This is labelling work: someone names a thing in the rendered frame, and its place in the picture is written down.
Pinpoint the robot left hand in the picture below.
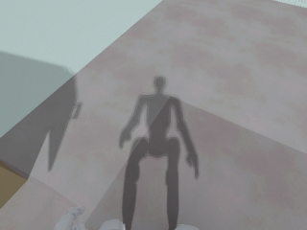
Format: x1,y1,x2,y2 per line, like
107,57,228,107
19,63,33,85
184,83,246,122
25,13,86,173
54,206,87,230

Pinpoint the left robot thigh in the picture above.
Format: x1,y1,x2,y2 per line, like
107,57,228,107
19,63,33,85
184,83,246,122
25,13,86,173
99,218,126,230

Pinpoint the cupboard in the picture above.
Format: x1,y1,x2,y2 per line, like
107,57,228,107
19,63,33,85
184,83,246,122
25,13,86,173
0,160,27,209

